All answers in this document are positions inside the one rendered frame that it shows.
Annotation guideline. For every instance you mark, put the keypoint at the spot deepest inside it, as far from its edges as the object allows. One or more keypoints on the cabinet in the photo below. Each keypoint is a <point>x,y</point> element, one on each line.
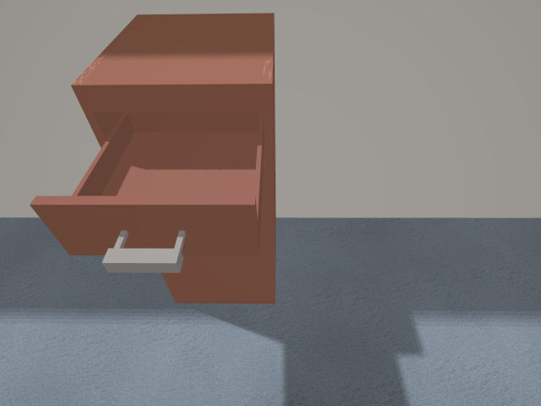
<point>196,63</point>

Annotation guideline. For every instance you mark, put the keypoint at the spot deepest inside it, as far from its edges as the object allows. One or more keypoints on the handle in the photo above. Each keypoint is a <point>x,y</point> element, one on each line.
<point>119,259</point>

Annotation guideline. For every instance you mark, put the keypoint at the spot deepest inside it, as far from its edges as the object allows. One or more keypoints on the drawer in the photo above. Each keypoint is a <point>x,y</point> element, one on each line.
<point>159,173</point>

